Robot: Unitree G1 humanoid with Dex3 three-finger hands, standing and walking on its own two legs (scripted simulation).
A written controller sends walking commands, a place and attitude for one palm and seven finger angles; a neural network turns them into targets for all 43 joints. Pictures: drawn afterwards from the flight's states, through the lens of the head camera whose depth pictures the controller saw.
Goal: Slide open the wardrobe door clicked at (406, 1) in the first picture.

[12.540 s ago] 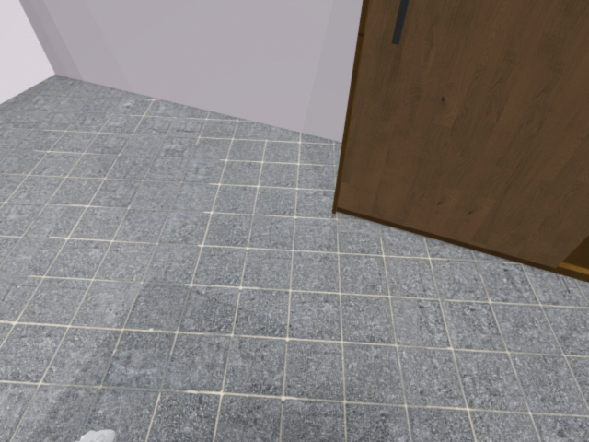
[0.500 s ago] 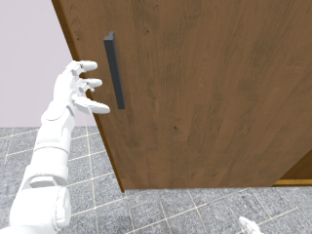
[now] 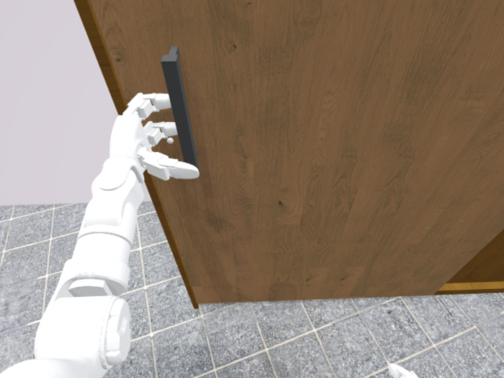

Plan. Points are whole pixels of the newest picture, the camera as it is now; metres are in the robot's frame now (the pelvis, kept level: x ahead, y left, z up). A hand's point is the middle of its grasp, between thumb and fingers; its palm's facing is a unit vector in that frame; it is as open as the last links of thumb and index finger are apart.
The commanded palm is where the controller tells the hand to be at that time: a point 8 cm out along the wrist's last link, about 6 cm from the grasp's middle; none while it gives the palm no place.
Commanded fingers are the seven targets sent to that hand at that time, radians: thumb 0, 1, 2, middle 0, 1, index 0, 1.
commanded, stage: feel for the door with the fingertips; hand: left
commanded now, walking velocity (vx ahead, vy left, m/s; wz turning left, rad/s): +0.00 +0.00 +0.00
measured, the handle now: (184, 117) +0.49 +0.13 +0.17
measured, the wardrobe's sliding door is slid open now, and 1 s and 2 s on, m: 0.00 0.00 0.00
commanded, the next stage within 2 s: slide the fingers in behind the handle in 0.52 s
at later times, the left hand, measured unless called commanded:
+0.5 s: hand (164, 135) +0.44 +0.15 +0.17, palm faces +0.06 -1.00 +0.01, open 14.0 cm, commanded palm +0.42 +0.20 +0.17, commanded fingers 0.00 -0.50 0.30 -0.30 -1.20 -0.30 -1.20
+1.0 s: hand (162, 135) +0.45 +0.16 +0.17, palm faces +0.05 -1.00 +0.02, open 13.8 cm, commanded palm +0.42 +0.20 +0.17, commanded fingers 0.00 -0.50 0.30 -0.30 -1.20 -0.30 -1.20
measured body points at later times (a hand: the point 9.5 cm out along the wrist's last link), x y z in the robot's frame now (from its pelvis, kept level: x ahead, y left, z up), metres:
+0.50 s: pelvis +0.00 -0.01 +0.00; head +0.01 -0.01 +0.45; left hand +0.43 +0.21 +0.17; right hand +0.11 -0.27 -0.11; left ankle +0.01 +0.11 -0.74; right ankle -0.02 -0.11 -0.74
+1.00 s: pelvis -0.01 +0.00 +0.00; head +0.01 -0.01 +0.45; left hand +0.44 +0.21 +0.17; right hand +0.07 -0.26 -0.12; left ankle +0.01 +0.11 -0.74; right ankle -0.02 -0.11 -0.74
